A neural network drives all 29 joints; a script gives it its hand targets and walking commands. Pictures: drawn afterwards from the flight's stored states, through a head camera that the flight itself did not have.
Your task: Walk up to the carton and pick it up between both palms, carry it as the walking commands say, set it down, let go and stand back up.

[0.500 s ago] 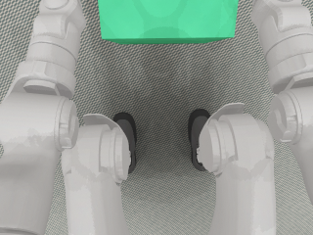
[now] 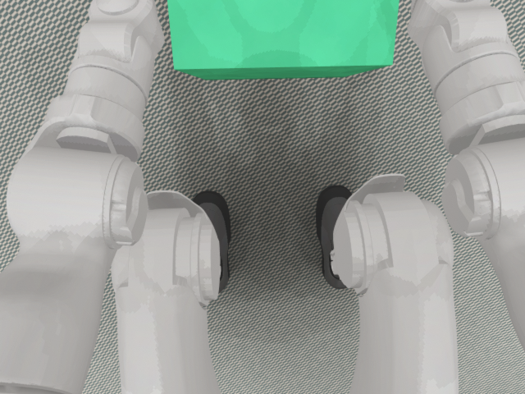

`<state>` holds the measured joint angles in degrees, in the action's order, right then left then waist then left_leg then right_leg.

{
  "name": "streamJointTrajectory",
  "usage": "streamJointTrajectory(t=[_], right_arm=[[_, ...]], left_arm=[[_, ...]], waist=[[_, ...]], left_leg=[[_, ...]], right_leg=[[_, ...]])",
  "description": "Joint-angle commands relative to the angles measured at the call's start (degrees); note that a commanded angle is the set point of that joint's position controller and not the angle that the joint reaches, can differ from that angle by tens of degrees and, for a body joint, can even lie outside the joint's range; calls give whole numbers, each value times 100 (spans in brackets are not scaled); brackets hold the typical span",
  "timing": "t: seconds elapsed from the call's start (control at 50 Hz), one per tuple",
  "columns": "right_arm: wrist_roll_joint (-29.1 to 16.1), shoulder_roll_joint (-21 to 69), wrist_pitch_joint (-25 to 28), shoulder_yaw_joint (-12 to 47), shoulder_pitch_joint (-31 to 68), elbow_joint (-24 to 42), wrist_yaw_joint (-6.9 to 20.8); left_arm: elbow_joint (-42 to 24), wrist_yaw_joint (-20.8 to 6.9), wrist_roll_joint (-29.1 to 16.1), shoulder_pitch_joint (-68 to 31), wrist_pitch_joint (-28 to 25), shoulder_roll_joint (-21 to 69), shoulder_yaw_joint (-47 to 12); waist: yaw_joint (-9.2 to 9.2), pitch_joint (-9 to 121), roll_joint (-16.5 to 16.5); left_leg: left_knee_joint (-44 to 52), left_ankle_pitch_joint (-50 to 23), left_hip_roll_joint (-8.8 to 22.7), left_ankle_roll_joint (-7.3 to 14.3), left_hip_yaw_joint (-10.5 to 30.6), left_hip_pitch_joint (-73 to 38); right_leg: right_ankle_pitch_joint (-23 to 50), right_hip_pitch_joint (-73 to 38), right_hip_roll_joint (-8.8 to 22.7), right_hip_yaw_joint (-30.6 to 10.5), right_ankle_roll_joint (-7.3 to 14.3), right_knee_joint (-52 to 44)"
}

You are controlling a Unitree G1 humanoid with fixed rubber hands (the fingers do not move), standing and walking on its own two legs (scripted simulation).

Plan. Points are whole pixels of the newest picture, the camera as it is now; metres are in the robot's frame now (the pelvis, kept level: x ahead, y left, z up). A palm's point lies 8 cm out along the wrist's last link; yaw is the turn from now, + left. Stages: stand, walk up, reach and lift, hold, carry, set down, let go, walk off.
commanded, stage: reach and lift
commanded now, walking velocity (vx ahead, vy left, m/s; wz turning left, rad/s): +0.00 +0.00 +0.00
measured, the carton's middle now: (277, 1) +0.53 -0.02 -0.25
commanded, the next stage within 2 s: none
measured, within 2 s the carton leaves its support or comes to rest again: leaves its support in 0.54 s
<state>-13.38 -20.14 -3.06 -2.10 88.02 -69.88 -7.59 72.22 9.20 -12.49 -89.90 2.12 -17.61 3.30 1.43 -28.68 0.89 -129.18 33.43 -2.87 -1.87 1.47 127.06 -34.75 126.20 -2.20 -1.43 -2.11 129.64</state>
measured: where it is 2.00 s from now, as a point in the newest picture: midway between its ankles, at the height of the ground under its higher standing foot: (274, 255)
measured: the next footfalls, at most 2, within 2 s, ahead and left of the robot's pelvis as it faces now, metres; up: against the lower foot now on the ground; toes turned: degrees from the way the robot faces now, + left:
none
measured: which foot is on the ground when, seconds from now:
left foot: down 0.00-1.00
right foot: down 0.00-1.00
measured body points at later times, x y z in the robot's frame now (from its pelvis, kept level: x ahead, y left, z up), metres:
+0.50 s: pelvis +0.00 +0.00 -0.01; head +0.37 -0.01 +0.24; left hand +0.56 +0.14 -0.19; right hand +0.55 -0.18 -0.19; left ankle +0.12 +0.12 -0.32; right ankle +0.11 -0.13 -0.32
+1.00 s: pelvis -0.01 +0.00 +0.03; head +0.35 -0.01 +0.28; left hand +0.56 +0.14 -0.12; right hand +0.56 -0.18 -0.11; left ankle +0.12 +0.12 -0.32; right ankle +0.11 -0.13 -0.32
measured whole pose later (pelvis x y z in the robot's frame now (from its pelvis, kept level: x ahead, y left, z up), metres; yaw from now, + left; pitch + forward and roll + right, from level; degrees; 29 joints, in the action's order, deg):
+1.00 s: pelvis -0.01 +0.00 +0.03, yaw +0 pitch +27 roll +0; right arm -2.5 -15.9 -15.4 -13.7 84.8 -51.7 -9.1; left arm 55.0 10.2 -5.6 -85.7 14.9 -16.1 10.6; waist 1.5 -29.9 -0.1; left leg -124.4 32.7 -5.4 -3.5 2.4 119.0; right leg -33.6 118.8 -5.3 -3.2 -3.6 125.0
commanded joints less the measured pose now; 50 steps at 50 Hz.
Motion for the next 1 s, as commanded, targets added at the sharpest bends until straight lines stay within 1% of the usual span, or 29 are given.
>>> streamJointTrajectory(t=[0.0,0.08,0.1,0.18,0.2,0.22,0.24,0.26,0.28,0.3,0.36,0.38,0.4,0.42,0.44,0.46,0.48,0.5,0.52,0.58,0.6,0.62,0.66,0.76,0.8,0.84,0.88,0.94,0.98], right_arm=[[42,4553,-25,914,3123,1659,1551],[55,4948,-132,906,3022,1856,1713],[65,5011,-149,919,3015,1891,1730],[64,5105,-205,944,2977,1968,1764],[75,5092,-212,936,2975,1967,1771],[93,5093,-207,920,3001,2018,1768],[94,5153,-216,920,3007,2022,1771],[114,5213,-222,945,2996,2077,1763],[90,5267,-236,959,2993,2098,1760],[66,5275,-231,1022,3071,2254,1749],[-33,5401,-228,1135,3175,2535,1702],[-21,5360,-248,1134,3198,2563,1680],[-62,5347,-244,1194,3361,2770,1654],[-65,5331,-265,1249,3424,2855,1617],[-99,5340,-301,1298,3517,2962,1599],[-66,5341,-354,1251,3563,2843,1596],[-89,5463,-367,1246,3608,2895,1597],[-126,5548,-368,1298,3629,3160,1580],[-117,5546,-392,1312,3665,3190,1578],[-151,5635,-445,1325,3829,3268,1574],[-161,5738,-491,1339,3805,3223,1583],[-114,5775,-545,1314,3760,3145,1587],[-75,5874,-617,1262,3721,3040,1602],[88,6117,-795,1047,3539,2809,1684],[159,6202,-863,1008,3532,2837,1718],[189,6229,-919,1024,3595,2933,1747],[271,6317,-985,998,3539,2982,1764],[405,6385,-1079,942,3370,2933,1812],[454,6418,-1116,984,3390,3101,1822]], left_arm=[[-1387,-1521,65,-2568,155,4741,-850],[-1601,-1672,119,-2484,266,5081,-803],[-1616,-1686,118,-2464,275,5109,-810],[-1708,-1736,94,-2436,329,5299,-849],[-1674,-1733,132,-2356,347,5307,-809],[-1672,-1741,126,-2319,354,5390,-786],[-1696,-1737,118,-2358,348,5382,-767],[-1802,-1733,74,-2434,328,5399,-817],[-1858,-1727,56,-2495,324,5379,-851],[-1925,-1712,3,-2516,329,5458,-901],[-2259,-1661,-123,-2663,310,5540,-1098],[-2295,-1649,-158,-2766,324,5544,-1108],[-2425,-1631,-230,-2819,334,5591,-1184],[-2586,-1625,-340,-2988,348,5644,-1289],[-2717,-1609,-404,-3114,385,5666,-1375],[-2589,-1605,-399,-3139,436,5721,-1341],[-2604,-1601,-411,-3233,454,5784,-1420],[-2961,-1575,-513,-3389,433,5755,-1554],[-3026,-1560,-534,-3454,436,5783,-1554],[-3177,-1476,-426,-3558,488,5844,-1528],[-3237,-1468,-380,-3594,496,5782,-1502],[-3217,-1460,-345,-3630,525,5730,-1474],[-3270,-1477,-275,-3686,571,5736,-1430],[-3362,-1534,-164,-3803,701,5841,-1349],[-3409,-1565,-128,-3797,768,5936,-1303],[-3422,-1589,-75,-3792,840,5998,-1286],[-3441,-1619,-39,-3744,902,6057,-1243],[-3462,-1676,72,-3622,982,6146,-1179],[-3533,-1711,90,-3614,1031,6234,-1209]], waist=[[41,7205,-63],[38,7164,-100],[13,7165,-122],[48,7190,-61],[1,7102,-6],[48,7117,-48],[17,7121,-61],[56,7250,-114],[27,7366,-88],[62,7599,-133],[45,8335,-61],[100,8477,-94],[107,8842,-66],[199,9181,-104],[266,9601,-60],[317,9520,-39],[316,9581,-60],[344,10041,-95],[351,10132,-159],[182,10368,-63],[110,10463,-95],[109,10379,-145],[51,10364,-98],[38,10334,-9],[41,10437,-11],[-9,10571,12],[41,10683,-84],[1,10666,-55],[54,10857,-87]], left_leg=[[689,-2081,-416,95,-433,-2844],[631,-2157,-439,128,-493,-2681],[629,-2188,-434,134,-491,-2667],[606,-2216,-440,141,-491,-2691],[617,-2214,-442,143,-503,-2684],[605,-2254,-454,154,-478,-2714],[599,-2237,-455,164,-478,-2683],[586,-2294,-464,161,-496,-2718],[582,-2317,-464,156,-512,-2704],[564,-2406,-463,160,-506,-2835],[564,-2652,-489,140,-530,-3142],[570,-2614,-477,129,-533,-3180],[587,-2633,-490,128,-534,-3370],[594,-2642,-494,112,-526,-3496],[603,-2599,-489,96,-535,-3721],[680,-2329,-470,91,-545,-3716],[669,-2450,-497,92,-582,-3796],[674,-2675,-526,100,-572,-3982],[686,-2688,-530,90,-591,-4012],[800,-2545,-531,96,-633,-4227],[826,-2462,-529,109,-679,-4230],[882,-2300,-528,112,-692,-4132],[962,-2096,-511,112,-735,-4090],[1133,-1874,-505,121,-775,-4099],[1194,-1879,-516,120,-780,-4177],[1259,-1890,-507,121,-786,-4257],[1306,-1925,-521,132,-781,-4262],[1383,-1911,-529,112,-798,-4195],[1404,-1970,-536,112,-801,-4187]], right_leg=[[2240,-2845,-359,352,140,-866],[2355,-2807,-400,382,131,-823],[2380,-2759,-397,395,133,-789],[2389,-2671,-409,416,145,-764],[2340,-2587,-408,397,150,-768],[2377,-2588,-410,424,155,-752],[2370,-2575,-414,425,162,-739],[2440,-2669,-417,444,156,-739],[2502,-2755,-420,427,160,-752],[2587,-2860,-435,453,150,-729],[2828,-3176,-458,473,160,-722],[2817,-3285,-454,482,160,-753],[2818,-3451,-459,513,157,-761],[2848,-3656,-457,527,171,-771],[2815,-3868,-446,554,185,-786],[2522,-3809,-434,604,196,-849],[2685,-3845,-440,642,164,-855],[2975,-4132,-472,650,146,-845],[2940,-4138,-482,656,135,-886],[2700,-4076,-487,687,124,-965],[2619,-4139,-489,680,109,-1006],[2495,-4135,-488,694,93,-1046],[2314,-4145,-484,686,99,-1123],[2052,-4015,-507,702,125,-1280],[2019,-4029,-516,717,121,-1342],[2018,-4070,-515,718,129,-1398],[2057,-4138,-525,737,114,-1451],[2036,-4091,-531,721,127,-1538],[2157,-4253,-558,689,126,-1590]])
